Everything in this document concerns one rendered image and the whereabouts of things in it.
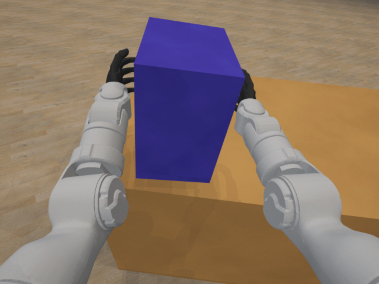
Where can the pedestal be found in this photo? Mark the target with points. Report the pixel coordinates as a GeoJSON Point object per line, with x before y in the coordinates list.
{"type": "Point", "coordinates": [217, 231]}

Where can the left robot upper arm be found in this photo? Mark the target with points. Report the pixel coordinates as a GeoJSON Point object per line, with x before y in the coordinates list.
{"type": "Point", "coordinates": [83, 211]}

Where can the robot right forearm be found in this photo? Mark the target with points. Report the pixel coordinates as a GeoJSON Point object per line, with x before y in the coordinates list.
{"type": "Point", "coordinates": [267, 144]}

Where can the robot left forearm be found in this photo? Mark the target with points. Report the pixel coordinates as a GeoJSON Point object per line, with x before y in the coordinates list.
{"type": "Point", "coordinates": [104, 135]}

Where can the right robot hand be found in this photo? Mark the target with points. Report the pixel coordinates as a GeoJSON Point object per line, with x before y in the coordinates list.
{"type": "Point", "coordinates": [247, 89]}

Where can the carton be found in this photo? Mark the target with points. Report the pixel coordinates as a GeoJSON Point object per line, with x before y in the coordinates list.
{"type": "Point", "coordinates": [187, 80]}

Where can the left robot hand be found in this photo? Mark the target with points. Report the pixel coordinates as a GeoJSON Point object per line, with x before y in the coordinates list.
{"type": "Point", "coordinates": [116, 72]}

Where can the right robot upper arm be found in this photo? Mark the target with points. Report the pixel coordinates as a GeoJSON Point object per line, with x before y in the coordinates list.
{"type": "Point", "coordinates": [307, 208]}

